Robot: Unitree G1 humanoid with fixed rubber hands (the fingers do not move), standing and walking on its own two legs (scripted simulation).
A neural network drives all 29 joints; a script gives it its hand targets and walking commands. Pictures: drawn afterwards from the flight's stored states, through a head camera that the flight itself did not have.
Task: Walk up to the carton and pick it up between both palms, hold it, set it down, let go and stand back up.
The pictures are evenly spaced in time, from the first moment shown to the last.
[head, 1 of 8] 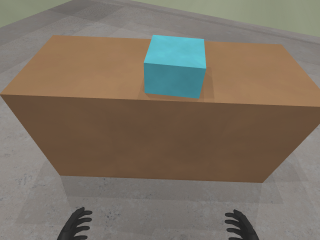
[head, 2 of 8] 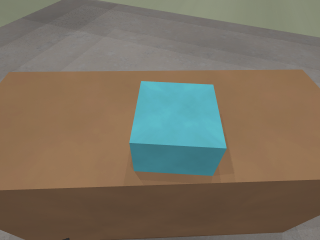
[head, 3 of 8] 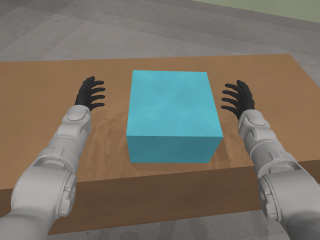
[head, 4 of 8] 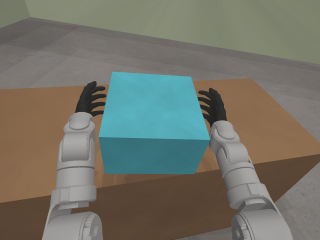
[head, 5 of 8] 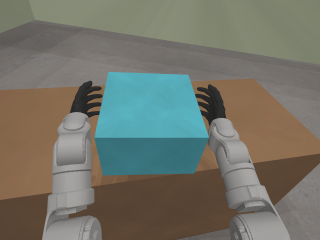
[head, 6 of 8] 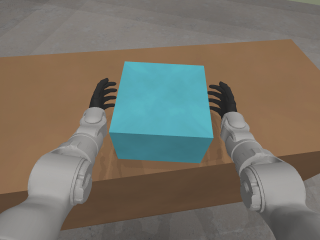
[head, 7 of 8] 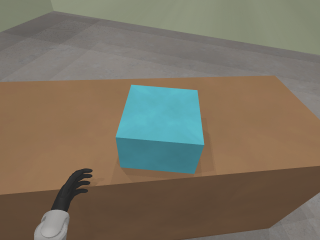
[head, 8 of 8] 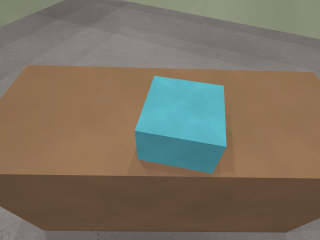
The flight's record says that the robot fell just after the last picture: no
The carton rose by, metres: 0.13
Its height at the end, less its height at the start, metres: +0.00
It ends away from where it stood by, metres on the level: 0.02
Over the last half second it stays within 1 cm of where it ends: yes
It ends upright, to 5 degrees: yes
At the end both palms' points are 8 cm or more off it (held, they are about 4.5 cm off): yes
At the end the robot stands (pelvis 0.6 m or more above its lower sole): yes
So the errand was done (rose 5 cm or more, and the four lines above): yes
